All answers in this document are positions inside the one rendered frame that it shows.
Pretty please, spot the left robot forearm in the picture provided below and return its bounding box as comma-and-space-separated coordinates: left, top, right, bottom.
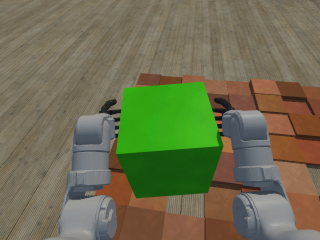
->
58, 113, 116, 234

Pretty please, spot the right robot forearm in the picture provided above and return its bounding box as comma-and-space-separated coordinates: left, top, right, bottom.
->
221, 110, 296, 225

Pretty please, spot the right robot upper arm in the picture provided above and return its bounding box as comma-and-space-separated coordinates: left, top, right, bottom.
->
232, 190, 320, 240

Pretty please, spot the robot right hand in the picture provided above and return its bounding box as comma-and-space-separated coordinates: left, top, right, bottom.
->
212, 97, 235, 137

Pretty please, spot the left robot upper arm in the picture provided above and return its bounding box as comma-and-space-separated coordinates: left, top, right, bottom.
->
44, 195, 117, 240

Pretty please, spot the robot left hand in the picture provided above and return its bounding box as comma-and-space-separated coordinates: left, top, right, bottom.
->
99, 99, 121, 138

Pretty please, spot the carton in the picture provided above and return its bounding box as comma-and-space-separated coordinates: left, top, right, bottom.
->
116, 81, 224, 199

